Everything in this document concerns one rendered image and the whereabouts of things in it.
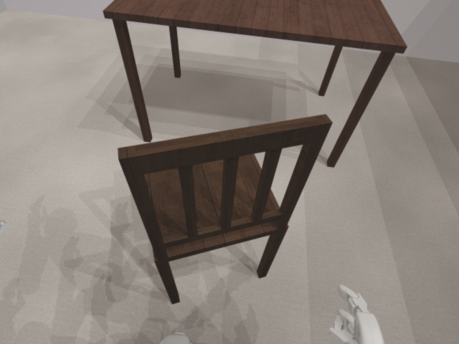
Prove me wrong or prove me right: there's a right robot hand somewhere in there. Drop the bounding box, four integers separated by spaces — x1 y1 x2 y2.
330 285 384 344

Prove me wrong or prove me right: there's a table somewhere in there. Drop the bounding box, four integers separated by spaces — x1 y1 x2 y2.
103 0 407 168

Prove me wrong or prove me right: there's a chair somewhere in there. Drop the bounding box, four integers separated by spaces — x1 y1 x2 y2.
118 114 332 304

